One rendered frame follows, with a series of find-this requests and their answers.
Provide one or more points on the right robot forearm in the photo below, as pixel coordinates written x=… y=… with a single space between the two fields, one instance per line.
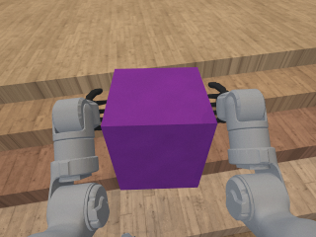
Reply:
x=245 y=113

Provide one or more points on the robot left upper arm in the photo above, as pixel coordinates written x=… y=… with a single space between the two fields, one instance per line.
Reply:
x=76 y=211

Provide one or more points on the robot left hand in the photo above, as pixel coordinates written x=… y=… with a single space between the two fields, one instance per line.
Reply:
x=91 y=96

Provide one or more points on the left robot forearm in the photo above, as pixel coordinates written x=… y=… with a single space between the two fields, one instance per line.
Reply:
x=73 y=131

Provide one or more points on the carton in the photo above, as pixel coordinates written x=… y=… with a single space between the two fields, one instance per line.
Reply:
x=158 y=125

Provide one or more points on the robot right upper arm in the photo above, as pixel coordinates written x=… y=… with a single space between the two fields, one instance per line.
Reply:
x=261 y=202

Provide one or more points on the robot right hand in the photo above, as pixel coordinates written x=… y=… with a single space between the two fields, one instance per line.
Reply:
x=220 y=89

